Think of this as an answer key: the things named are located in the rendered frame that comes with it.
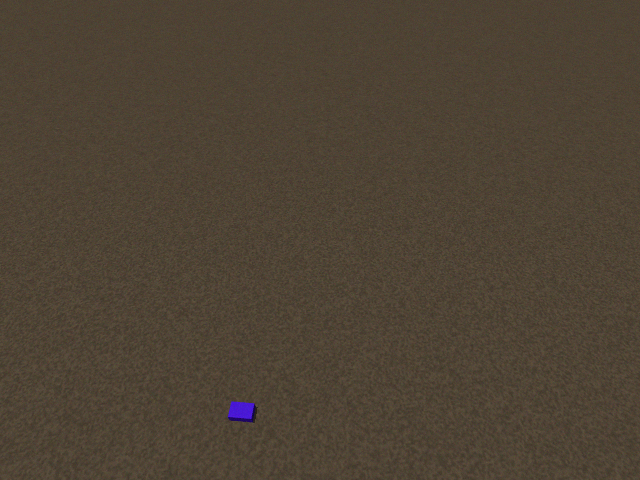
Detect small box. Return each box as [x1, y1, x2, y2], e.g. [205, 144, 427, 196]
[228, 401, 256, 422]

